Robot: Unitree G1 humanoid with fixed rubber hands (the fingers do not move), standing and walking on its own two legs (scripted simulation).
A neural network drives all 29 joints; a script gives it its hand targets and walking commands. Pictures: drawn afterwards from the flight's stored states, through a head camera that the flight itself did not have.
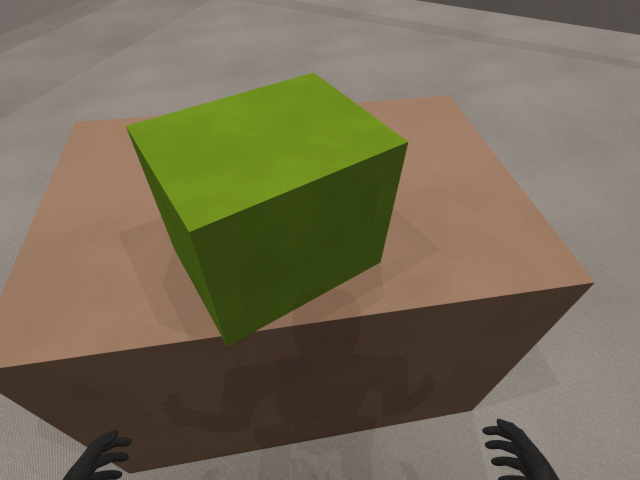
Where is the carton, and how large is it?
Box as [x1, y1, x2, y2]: [126, 73, 407, 346]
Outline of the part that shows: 314,73 299,76 126,126 174,249 227,346 380,261 407,141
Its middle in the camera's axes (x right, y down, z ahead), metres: -0.07 -0.05 +0.61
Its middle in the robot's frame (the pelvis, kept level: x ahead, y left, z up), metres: +0.51 +0.06 +0.05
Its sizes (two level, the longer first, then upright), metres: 0.298 0.226 0.255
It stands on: a pedestal, 0.68 m high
